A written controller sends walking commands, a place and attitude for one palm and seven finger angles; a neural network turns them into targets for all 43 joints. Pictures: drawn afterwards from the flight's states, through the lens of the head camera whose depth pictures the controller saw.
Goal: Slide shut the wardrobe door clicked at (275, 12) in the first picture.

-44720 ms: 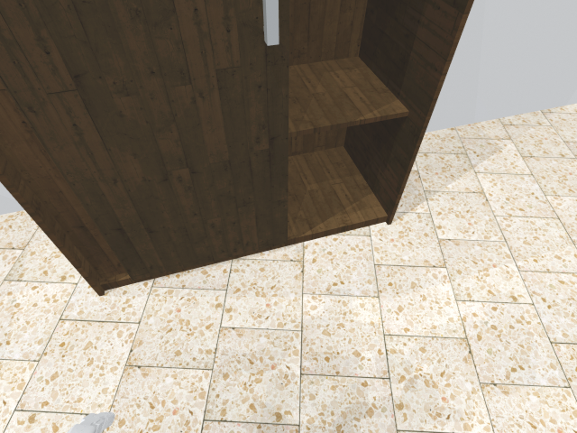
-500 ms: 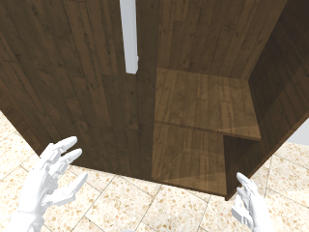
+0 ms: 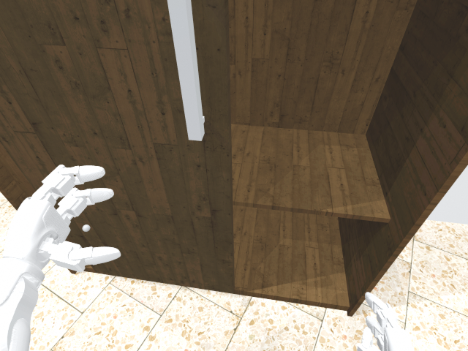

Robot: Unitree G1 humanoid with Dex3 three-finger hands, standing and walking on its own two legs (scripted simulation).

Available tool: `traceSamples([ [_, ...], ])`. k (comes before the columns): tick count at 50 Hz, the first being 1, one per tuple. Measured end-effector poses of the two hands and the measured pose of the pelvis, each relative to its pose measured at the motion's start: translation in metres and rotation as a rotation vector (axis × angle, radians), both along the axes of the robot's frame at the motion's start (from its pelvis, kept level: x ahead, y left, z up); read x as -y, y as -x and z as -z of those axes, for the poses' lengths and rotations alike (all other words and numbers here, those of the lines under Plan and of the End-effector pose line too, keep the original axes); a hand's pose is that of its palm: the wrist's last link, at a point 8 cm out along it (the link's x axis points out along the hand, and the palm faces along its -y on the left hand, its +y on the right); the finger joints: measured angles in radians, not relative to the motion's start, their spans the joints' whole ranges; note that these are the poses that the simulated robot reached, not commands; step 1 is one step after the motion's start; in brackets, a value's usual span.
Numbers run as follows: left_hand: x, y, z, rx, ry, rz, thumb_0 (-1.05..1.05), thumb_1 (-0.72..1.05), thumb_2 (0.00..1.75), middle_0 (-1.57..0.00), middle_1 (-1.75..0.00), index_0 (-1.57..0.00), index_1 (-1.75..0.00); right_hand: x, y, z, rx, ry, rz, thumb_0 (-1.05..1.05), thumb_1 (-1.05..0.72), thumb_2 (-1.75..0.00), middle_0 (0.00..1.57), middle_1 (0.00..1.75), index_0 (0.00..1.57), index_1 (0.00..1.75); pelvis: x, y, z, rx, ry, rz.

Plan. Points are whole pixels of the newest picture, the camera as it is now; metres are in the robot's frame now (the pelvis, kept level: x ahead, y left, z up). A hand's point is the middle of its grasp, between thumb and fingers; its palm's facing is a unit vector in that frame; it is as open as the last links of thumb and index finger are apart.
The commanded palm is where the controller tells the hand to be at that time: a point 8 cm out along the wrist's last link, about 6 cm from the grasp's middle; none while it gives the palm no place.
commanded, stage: raise the hand with hooked fingers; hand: left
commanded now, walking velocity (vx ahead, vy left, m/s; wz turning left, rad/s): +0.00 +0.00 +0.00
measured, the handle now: (191, 62) +0.50 +0.12 +0.28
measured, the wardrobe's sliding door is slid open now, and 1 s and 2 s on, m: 0.48 0.48 0.48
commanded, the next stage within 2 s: move the hooked fingers beside the handle in 1.04 s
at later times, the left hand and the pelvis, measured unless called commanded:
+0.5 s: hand (36, 147) +0.27 +0.27 +0.27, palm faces +0.06 -0.98 -0.19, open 13.9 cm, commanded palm +0.24 +0.31 +0.28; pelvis +0.01 -0.01 +0.01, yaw +1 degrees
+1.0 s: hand (45, 133) +0.29 +0.27 +0.27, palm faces +0.05 -0.98 -0.17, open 14.0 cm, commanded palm +0.25 +0.31 +0.28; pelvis +0.01 -0.02 +0.01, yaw +1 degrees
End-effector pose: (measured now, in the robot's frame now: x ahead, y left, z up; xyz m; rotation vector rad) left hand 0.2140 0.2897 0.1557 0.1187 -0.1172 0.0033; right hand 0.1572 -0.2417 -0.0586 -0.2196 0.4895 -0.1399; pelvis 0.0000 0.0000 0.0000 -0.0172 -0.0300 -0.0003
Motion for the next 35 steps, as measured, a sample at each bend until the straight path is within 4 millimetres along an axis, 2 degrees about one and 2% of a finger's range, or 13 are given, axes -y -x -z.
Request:
traceSamples([
  [9, -0.019, -0.010, -0.047, 0.062, -0.023, -0.027, -0.01, -0.35, 0.37, -0.29, -1.10, -0.29, -1.10, -0.022, -0.036, -0.015, 0.068, -0.042, -0.079, 0.02, -0.91, -0.90, 0.20, 0.30, 0.20, 0.30, 0.003, -0.003, -0.005, 0.026, -0.004, -0.010],
  [17, -0.024, -0.019, -0.082, 0.064, -0.052, -0.025, -0.01, -0.47, 0.32, -0.30, -1.17, -0.30, -1.17, -0.034, -0.051, -0.014, 0.048, -0.081, -0.129, 0.01, -0.90, -0.90, 0.20, 0.30, 0.20, 0.30, 0.008, -0.006, -0.008, 0.031, -0.007, -0.018],
  [23, -0.029, -0.027, -0.111, 0.082, -0.073, -0.035, -0.01, -0.49, 0.31, -0.30, -1.19, -0.30, -1.19, -0.029, -0.051, -0.008, 0.013, -0.089, -0.131, 0.01, -0.90, -0.90, 0.20, 0.30, 0.20, 0.30, 0.011, -0.007, -0.009, 0.031, -0.010, -0.022],
  [30, -0.034, -0.037, -0.139, 0.097, -0.096, -0.043, -0.01, -0.50, 0.30, -0.30, -1.19, -0.31, -1.20, -0.013, -0.047, -0.002, -0.022, -0.079, -0.104, 0.02, -0.91, -0.90, 0.20, 0.30, 0.20, 0.30, 0.014, -0.009, -0.009, 0.025, -0.013, -0.021],
  [35, -0.032, -0.046, -0.134, 0.058, -0.082, -0.023, -0.01, -0.50, 0.30, -0.30, -1.20, -0.30, -1.20, -0.002, -0.044, -0.001, -0.034, -0.078, -0.077, 0.02, -0.91, -0.90, 0.20, 0.30, 0.20, 0.30, 0.015, -0.009, -0.009, 0.016, -0.015, -0.014],
])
